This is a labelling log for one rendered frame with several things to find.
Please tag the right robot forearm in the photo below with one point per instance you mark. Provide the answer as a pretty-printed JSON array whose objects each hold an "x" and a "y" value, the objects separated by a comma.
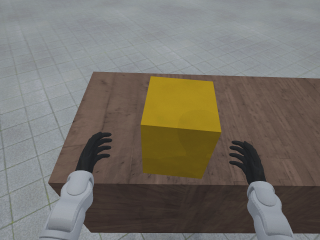
[{"x": 265, "y": 207}]

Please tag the robot right hand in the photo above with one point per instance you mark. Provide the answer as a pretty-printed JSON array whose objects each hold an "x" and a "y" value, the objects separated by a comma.
[{"x": 251, "y": 165}]

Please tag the left robot forearm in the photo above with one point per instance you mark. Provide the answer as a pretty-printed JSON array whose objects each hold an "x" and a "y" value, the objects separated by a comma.
[{"x": 66, "y": 218}]

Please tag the pedestal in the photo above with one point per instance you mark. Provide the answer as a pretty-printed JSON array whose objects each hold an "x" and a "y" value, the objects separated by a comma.
[{"x": 278, "y": 116}]

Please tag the robot left hand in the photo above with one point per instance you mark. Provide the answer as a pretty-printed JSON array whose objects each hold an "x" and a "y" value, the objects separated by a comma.
[{"x": 89, "y": 157}]

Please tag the carton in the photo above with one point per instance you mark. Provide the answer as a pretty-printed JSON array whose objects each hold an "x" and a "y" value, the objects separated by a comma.
[{"x": 180, "y": 127}]

